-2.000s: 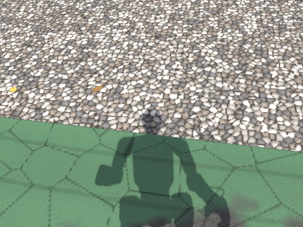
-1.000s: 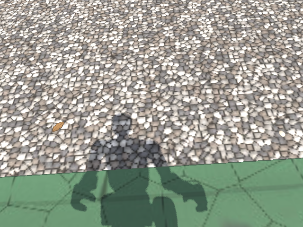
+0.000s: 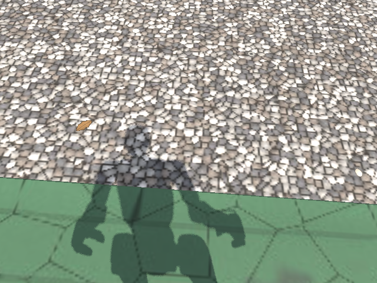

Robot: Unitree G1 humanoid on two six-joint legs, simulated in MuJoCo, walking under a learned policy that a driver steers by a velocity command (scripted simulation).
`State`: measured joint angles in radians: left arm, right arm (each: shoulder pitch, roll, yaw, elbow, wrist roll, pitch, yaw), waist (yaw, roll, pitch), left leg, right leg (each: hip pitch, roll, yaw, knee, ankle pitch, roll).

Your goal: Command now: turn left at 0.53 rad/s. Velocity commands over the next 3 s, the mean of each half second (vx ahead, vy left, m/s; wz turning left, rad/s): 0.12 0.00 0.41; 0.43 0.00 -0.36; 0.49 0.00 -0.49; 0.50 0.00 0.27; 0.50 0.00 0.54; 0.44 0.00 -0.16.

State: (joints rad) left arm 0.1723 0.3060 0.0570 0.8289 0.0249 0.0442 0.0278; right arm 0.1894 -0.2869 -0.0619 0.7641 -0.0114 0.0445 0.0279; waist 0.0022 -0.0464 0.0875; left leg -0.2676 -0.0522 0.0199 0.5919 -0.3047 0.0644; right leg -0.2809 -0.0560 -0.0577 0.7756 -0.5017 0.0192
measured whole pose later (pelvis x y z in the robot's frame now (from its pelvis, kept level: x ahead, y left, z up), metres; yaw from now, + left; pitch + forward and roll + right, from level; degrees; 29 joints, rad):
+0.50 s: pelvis +0.05 -0.01 +0.01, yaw +12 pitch +0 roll +0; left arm 0.20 0.28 0.03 0.80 0.03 -0.02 0.00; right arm 0.32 -0.28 -0.05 0.82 -0.03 0.01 0.01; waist -0.02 0.02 -0.01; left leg -0.19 -0.12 -0.16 0.51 -0.33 0.08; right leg -0.23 0.04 0.00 0.48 -0.29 -0.05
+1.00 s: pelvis +0.27 +0.05 +0.00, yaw -4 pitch +1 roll +0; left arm 0.43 0.28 0.07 0.91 0.01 -0.04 0.00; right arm 0.06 -0.26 -0.01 0.70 -0.04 -0.06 -0.01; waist 0.08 -0.01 0.05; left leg -0.41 -0.03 0.04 0.58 -0.19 0.05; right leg -0.20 0.08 0.13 0.98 -0.44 -0.07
